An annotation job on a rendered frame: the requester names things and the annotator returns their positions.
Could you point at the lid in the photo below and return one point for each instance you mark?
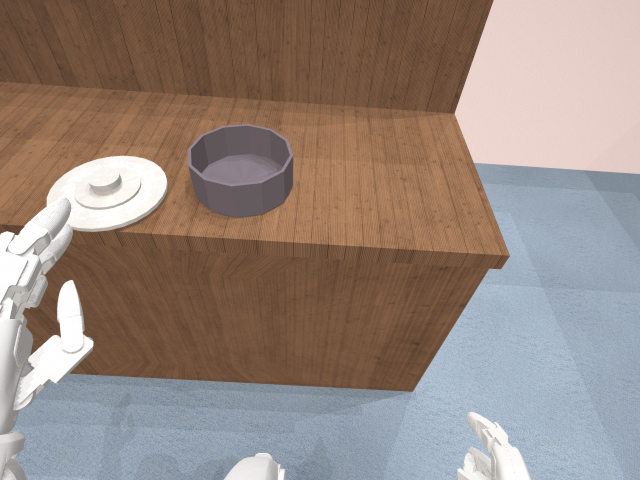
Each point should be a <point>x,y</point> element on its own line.
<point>143,188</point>

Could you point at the table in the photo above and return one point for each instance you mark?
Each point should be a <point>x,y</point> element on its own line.
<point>355,281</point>

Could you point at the knob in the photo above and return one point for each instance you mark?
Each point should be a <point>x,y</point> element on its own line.
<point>104,180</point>

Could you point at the right robot hand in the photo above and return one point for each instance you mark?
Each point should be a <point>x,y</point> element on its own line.
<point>506,462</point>

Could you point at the pot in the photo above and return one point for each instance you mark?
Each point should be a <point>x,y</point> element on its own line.
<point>241,170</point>

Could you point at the left robot hand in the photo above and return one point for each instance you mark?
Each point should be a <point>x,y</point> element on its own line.
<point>24,261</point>

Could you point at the left robot forearm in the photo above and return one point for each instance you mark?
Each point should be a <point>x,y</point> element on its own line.
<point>11,444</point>

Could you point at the left robot thigh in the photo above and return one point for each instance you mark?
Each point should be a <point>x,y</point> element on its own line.
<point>256,468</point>

